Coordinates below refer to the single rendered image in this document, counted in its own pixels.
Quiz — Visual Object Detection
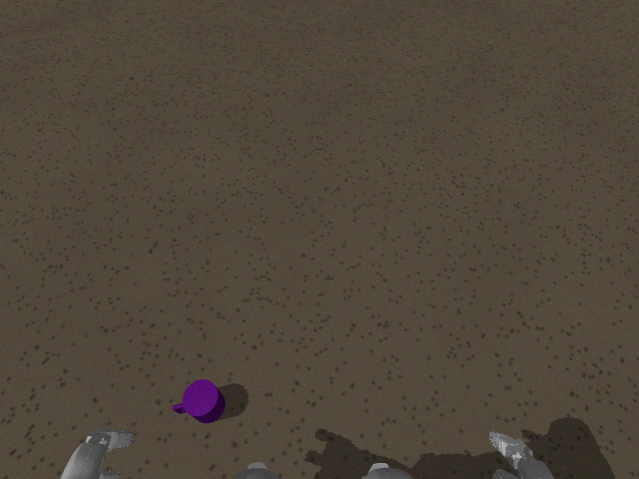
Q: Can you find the mug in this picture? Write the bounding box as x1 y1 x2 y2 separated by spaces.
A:
173 379 225 423

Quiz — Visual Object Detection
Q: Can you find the left robot hand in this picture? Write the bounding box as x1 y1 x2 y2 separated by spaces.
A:
60 428 134 479

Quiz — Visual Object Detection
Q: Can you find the right robot hand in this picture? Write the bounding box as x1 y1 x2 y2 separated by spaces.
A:
489 431 554 479

